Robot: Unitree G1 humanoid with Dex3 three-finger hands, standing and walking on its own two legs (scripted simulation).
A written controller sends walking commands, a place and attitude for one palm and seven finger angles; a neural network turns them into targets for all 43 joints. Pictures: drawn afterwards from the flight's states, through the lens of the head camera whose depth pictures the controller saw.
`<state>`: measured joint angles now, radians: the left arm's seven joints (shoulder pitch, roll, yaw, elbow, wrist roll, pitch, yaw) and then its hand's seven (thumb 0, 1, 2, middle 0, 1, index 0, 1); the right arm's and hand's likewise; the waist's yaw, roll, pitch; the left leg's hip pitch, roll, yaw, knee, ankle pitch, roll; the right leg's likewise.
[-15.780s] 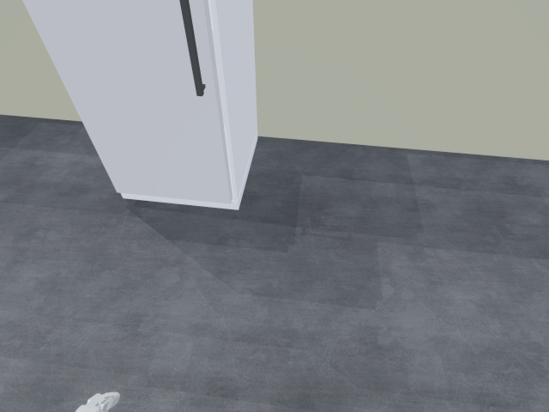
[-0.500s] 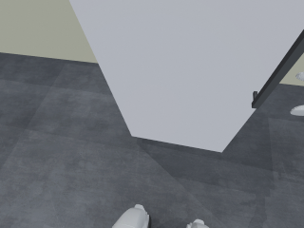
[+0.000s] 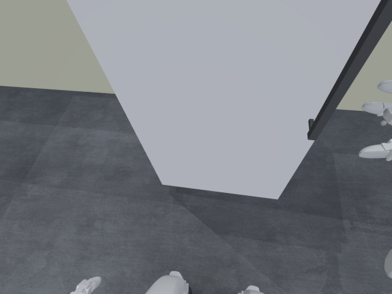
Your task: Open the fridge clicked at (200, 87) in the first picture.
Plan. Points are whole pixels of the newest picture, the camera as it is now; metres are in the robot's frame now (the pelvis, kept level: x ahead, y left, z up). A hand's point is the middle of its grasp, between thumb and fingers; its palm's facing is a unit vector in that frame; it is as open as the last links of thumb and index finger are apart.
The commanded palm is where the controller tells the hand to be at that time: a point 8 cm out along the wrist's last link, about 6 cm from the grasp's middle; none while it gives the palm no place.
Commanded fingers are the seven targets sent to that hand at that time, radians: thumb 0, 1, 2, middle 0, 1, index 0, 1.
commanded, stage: move the hooked fingers beside the handle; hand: right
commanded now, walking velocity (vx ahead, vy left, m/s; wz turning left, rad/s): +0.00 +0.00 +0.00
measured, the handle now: (346, 68) +0.53 -0.21 +0.14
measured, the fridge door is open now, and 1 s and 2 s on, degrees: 0 0 0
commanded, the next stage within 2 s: feel for the door with the fingertips in 0.14 s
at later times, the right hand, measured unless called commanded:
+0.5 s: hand (371, 119) +0.45 -0.26 +0.09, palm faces -0.01 +1.00 +0.03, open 14.0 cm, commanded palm +0.43 -0.30 +0.09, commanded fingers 0.00 0.50 -0.30 0.30 1.20 0.30 1.20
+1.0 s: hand (364, 112) +0.46 -0.25 +0.10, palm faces +0.02 +1.00 +0.01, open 13.9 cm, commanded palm +0.45 -0.29 +0.09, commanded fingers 0.00 0.50 -0.30 0.30 1.20 0.30 1.20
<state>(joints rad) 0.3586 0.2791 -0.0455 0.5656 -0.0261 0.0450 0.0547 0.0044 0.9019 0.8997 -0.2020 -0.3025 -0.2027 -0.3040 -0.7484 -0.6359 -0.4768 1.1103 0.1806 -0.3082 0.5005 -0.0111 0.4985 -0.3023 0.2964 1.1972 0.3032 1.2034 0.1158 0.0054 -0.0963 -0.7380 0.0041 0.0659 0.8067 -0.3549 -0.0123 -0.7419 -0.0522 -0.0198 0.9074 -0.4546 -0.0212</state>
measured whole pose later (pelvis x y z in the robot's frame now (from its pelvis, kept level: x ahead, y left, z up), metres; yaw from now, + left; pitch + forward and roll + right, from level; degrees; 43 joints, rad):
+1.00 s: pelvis -0.01 +0.01 +0.00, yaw +0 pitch +16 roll +3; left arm 0.38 0.27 -0.05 0.60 -0.02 0.03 0.05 0.00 0.90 0.90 -0.20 -0.30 -0.20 -0.30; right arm -0.84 -0.61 -0.44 1.16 0.16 -0.33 0.42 -0.01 0.50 -0.30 0.30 1.20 0.30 1.20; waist 0.13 0.00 -0.08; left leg -0.76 0.00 0.07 0.83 -0.35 0.00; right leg -0.76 -0.05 -0.01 0.92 -0.45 -0.01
